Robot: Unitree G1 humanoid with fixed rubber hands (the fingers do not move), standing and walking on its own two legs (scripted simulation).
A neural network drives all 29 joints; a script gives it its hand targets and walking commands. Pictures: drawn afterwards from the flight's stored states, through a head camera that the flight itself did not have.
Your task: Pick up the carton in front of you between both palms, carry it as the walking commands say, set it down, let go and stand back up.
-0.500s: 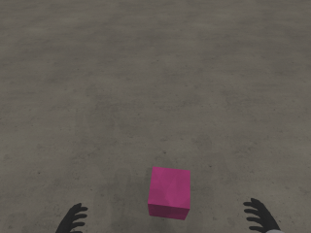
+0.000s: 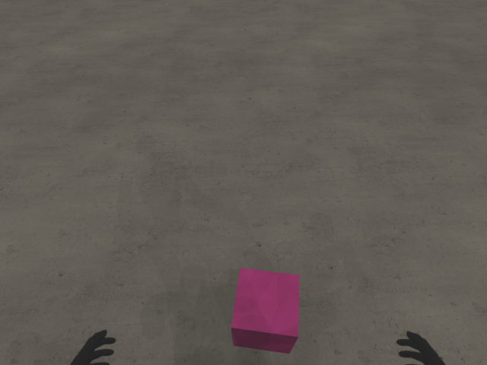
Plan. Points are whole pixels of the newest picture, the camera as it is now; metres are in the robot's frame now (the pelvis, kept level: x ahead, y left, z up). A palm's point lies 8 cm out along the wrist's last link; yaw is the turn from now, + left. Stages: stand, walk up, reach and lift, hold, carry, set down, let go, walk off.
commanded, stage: stand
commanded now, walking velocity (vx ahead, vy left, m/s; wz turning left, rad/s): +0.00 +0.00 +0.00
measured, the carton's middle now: (265, 311) +0.40 -0.05 -0.65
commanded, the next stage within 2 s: none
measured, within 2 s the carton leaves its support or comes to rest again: neither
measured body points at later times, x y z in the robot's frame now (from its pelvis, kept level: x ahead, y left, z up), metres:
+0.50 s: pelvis -0.03 +0.00 +0.01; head -0.03 +0.00 +0.46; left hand +0.08 +0.31 -0.10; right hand +0.09 -0.31 -0.10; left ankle -0.06 +0.12 -0.74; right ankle -0.02 -0.12 -0.74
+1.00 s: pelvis -0.04 +0.00 +0.01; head -0.04 -0.01 +0.46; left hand +0.06 +0.31 -0.10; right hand +0.07 -0.32 -0.11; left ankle -0.06 +0.12 -0.74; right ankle -0.02 -0.12 -0.74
